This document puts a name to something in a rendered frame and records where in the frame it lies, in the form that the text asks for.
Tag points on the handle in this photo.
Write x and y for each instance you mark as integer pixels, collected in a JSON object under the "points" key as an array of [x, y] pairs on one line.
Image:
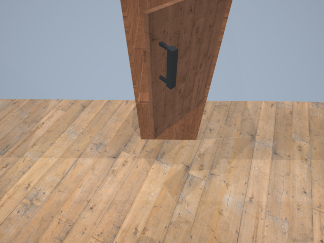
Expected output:
{"points": [[172, 58]]}

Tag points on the cupboard door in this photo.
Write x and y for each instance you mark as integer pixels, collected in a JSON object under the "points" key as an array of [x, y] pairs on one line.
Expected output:
{"points": [[193, 26]]}

